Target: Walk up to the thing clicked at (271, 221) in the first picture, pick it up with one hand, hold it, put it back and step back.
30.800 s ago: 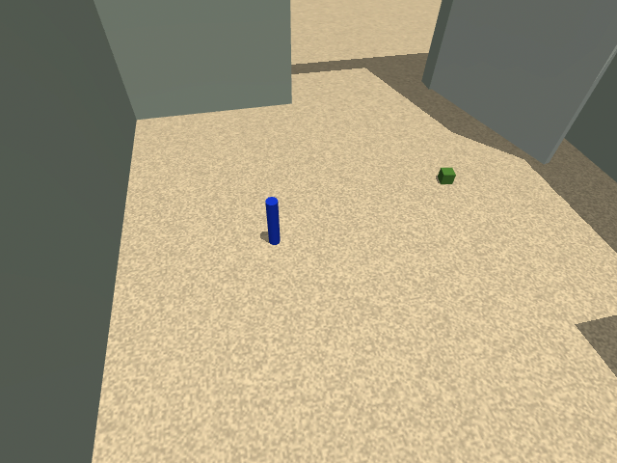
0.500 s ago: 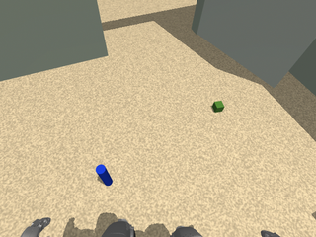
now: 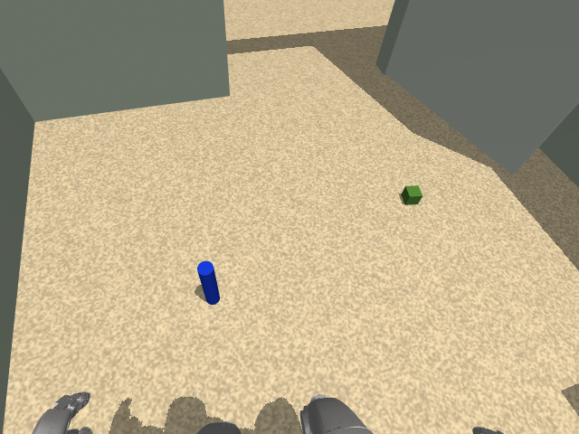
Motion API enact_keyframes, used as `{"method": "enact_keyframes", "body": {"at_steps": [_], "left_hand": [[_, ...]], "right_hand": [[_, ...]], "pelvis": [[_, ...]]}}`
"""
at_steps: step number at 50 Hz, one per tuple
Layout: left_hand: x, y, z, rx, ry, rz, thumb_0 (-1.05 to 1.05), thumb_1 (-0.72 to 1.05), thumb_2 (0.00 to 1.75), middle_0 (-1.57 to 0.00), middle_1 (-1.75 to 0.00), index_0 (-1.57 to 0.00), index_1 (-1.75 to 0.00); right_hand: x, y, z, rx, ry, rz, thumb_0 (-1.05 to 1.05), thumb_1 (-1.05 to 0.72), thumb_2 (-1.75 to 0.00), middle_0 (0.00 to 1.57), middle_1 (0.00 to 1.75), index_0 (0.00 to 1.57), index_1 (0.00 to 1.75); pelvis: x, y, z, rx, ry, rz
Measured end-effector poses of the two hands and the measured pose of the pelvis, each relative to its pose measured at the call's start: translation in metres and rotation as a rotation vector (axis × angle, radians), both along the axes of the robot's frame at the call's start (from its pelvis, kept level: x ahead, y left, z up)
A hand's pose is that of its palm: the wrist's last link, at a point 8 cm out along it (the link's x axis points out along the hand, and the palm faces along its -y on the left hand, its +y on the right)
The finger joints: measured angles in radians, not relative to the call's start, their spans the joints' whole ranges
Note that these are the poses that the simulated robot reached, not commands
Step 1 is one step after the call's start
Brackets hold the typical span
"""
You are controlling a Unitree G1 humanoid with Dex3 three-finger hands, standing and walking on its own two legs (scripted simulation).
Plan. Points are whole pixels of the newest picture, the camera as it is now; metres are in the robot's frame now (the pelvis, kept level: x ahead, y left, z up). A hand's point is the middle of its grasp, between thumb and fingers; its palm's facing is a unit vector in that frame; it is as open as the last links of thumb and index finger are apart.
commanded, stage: step back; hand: left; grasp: from the side
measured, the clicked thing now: (209, 284) +0.59 +0.23 -0.64
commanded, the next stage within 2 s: none
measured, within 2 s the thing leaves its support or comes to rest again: neither
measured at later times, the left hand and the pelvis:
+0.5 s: hand out of the picture -0.08 +0.23 -0.13, palm faces -0.03 -0.90 -0.44, open 7.4 cm; pelvis -0.16 -0.04 +0.00, yaw -2 degrees
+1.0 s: hand out of the picture -0.25 +0.21 -0.15, palm faces -0.04 -0.91 -0.42, open 7.4 cm; pelvis -0.33 -0.06 -0.01, yaw -2 degrees
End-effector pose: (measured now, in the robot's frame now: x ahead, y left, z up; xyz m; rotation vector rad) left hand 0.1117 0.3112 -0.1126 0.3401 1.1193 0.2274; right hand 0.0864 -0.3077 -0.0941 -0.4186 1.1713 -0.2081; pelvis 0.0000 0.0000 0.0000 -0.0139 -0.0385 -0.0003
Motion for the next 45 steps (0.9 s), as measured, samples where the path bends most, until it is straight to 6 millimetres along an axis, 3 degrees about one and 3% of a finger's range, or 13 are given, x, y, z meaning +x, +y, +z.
{"method": "enact_keyframes", "body": {"at_steps": [5, 10, 15, 19, 22, 26, 32, 38, 45], "left_hand": [[-0.046, 0.0, -0.001, 0.004, 0.05, -0.004, 0.01, 0.9, 0.9, -0.21, -0.3, -0.2, -0.3], [-0.091, -0.008, -0.004, 0.019, 0.106, -0.028, 0.01, 0.9, 0.9, -0.21, -0.3, -0.2, -0.3], [-0.136, -0.026, -0.005, 0.04, 0.115, -0.038, 0.01, 0.9, 0.9, -0.2, -0.3, -0.2, -0.3], [-0.174, -0.04, 0.009, 0.038, 0.117, -0.024, 0.01, 0.9, 0.9, -0.21, -0.3, -0.2, -0.3], [-0.189, -0.044, 0.019, 0.051, 0.111, -0.015, 0.01, 0.9, 0.9, -0.21, -0.3, -0.2, -0.3], [-0.194, -0.041, 0.023, 0.067, 0.047, -0.017, 0.01, 0.9, 0.9, -0.21, -0.3, -0.2, -0.3], [-0.205, -0.028, 0.009, 0.051, -0.05, -0.013, 0.01, 0.9, 0.9, -0.21, -0.3, -0.2, -0.3], [-0.24, -0.031, 0.008, 0.019, -0.028, 0.002, 0.01, 0.9, 0.9, -0.21, -0.3, -0.2, -0.3], [-0.306, -0.045, 0.004, 0.029, 0.023, -0.025, 0.01, 0.9, 0.9, -0.21, -0.3, -0.2, -0.3]], "right_hand": [[-0.015, -0.002, 0.009, -0.006, -0.063, -0.009, 0.0, -0.9, -0.9, 0.2, 0.3, 0.21, 0.3], [-0.036, -0.016, 0.006, -0.001, -0.128, -0.014, 0.0, -0.9, -0.9, 0.21, 0.3, 0.21, 0.3], [-0.073, -0.042, -0.013, 0.017, -0.142, -0.033, 0.0, -0.9, -0.9, 0.2, 0.3, 0.21, 0.3], [-0.113, -0.052, -0.017, 0.032, -0.083, -0.072, 0.0, -0.9, -0.9, 0.2, 0.3, 0.21, 0.3], [-0.145, -0.055, -0.018, 0.037, -0.041, -0.075, 0.0, -0.9, -0.9, 0.2, 0.3, 0.21, 0.3], [-0.188, -0.054, -0.022, 0.028, 0.039, -0.056, 0.0, -0.9, -0.9, 0.2, 0.3, 0.2, 0.3], [-0.232, -0.039, -0.028, 0.009, 0.093, -0.017, 0.01, -0.9, -0.9, 0.2, 0.3, 0.2, 0.3], [-0.258, -0.03, -0.012, 0.022, 0.038, -0.001, 0.01, -0.9, -0.9, 0.2, 0.3, 0.21, 0.3], [-0.269, -0.046, -0.008, 0.019, -0.083, 0.012, 0.0, -0.9, -0.9, 0.2, 0.3, 0.21, 0.3]], "pelvis": [[-0.029, -0.004, 0.003, -0.009, 0.006, -0.034], [-0.065, -0.014, -0.002, -0.005, 0.002, -0.072], [-0.106, -0.031, -0.015, -0.022, -0.009, -0.085], [-0.128, -0.039, -0.006, 0.024, -0.006, -0.076], [-0.144, -0.04, 0.0, 0.042, 0.005, -0.056], [-0.168, -0.04, 0.0, 0.04, 0.015, -0.018], [-0.211, -0.032, -0.012, 0.049, 0.003, 0.035], [-0.25, -0.033, -0.002, 0.009, 0.002, 0.022], [-0.299, -0.046, -0.005, 0.003, 0.013, -0.033]]}}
